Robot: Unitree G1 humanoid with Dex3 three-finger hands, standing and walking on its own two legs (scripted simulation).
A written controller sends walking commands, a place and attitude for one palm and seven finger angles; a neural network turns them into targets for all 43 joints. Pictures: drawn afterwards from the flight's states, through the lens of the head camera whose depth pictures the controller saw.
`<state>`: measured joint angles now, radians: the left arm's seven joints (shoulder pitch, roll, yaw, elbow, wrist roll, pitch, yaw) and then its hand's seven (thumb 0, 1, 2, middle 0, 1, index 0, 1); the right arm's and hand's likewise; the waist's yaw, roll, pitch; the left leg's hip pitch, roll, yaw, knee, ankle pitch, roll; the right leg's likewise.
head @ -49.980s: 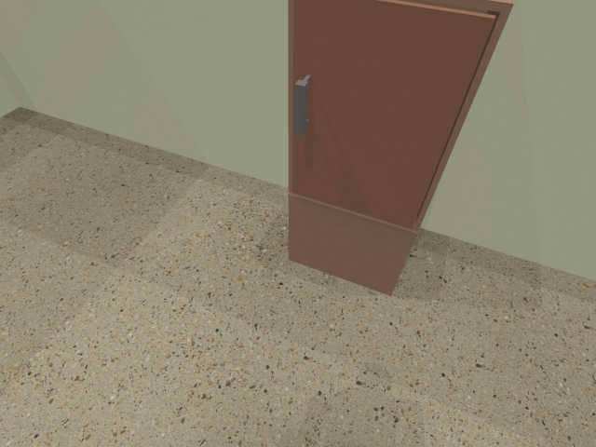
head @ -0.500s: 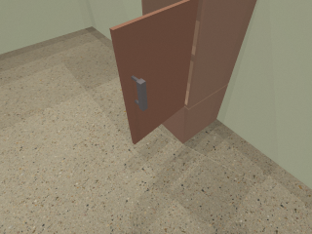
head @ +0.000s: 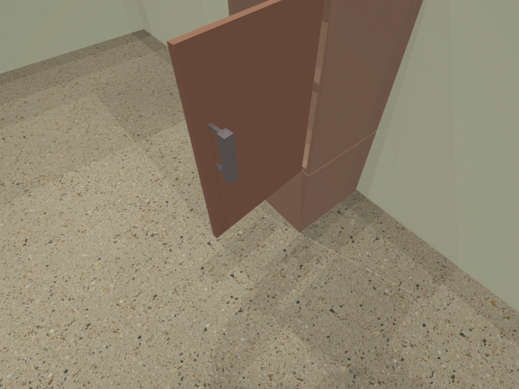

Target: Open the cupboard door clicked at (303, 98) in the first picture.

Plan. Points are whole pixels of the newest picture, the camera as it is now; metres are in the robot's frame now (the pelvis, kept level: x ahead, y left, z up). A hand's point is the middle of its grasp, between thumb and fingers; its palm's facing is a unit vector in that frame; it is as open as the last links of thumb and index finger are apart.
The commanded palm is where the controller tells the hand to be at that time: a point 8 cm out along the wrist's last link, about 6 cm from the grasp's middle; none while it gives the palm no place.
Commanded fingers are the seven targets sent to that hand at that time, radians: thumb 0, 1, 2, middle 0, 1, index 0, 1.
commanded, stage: look to check the result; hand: left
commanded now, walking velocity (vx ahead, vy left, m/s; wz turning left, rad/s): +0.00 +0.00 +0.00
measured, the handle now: (221, 153) +0.58 +0.12 -0.01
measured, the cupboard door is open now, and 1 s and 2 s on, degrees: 96 96 96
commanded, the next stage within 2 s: stand and wait in 0.24 s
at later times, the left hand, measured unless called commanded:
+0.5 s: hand out of the picture +0.09 +0.23 -0.16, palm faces -0.03 -0.95 -0.32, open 7.4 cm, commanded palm none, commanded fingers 0.00 0.90 0.90 -0.20 -0.30 -0.20 -0.30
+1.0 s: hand out of the picture +0.09 +0.22 -0.16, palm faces -0.04 -0.95 -0.31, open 7.4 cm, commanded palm none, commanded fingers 0.00 0.90 0.90 -0.20 -0.30 -0.20 -0.30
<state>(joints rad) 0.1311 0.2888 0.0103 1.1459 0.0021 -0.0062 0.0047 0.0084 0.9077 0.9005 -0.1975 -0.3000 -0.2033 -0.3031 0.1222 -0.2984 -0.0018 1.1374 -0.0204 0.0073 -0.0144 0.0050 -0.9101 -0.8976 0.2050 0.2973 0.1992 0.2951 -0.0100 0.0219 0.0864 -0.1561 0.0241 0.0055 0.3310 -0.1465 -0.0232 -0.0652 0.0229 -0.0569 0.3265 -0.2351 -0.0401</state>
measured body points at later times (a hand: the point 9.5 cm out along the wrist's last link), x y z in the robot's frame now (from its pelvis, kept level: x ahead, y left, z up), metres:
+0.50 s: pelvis +0.02 +0.00 +0.00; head +0.04 -0.01 +0.45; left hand +0.09 +0.28 -0.14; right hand +0.08 -0.28 -0.15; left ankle +0.02 +0.13 -0.75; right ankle -0.03 -0.09 -0.75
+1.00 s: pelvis +0.02 -0.01 +0.00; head +0.04 -0.02 +0.45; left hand +0.09 +0.27 -0.14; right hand +0.07 -0.28 -0.15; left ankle +0.02 +0.13 -0.75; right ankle -0.03 -0.09 -0.75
